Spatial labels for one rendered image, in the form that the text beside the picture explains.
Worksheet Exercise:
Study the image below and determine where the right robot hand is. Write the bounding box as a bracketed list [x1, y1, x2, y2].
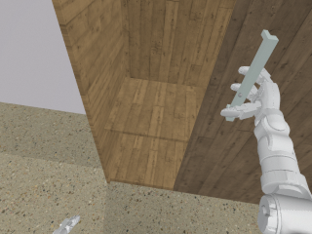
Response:
[220, 66, 281, 120]

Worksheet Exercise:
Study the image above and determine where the wardrobe door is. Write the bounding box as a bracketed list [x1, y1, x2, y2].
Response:
[173, 0, 312, 205]

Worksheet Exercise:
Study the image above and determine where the handle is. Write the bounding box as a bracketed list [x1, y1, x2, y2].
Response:
[225, 29, 279, 122]

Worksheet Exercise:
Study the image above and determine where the right robot upper arm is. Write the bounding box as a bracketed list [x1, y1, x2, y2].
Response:
[257, 193, 312, 234]

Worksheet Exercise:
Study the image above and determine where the left robot hand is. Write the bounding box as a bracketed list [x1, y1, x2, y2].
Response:
[53, 215, 80, 234]

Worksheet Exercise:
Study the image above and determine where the robot right forearm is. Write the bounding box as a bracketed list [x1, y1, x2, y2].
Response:
[253, 108, 312, 201]

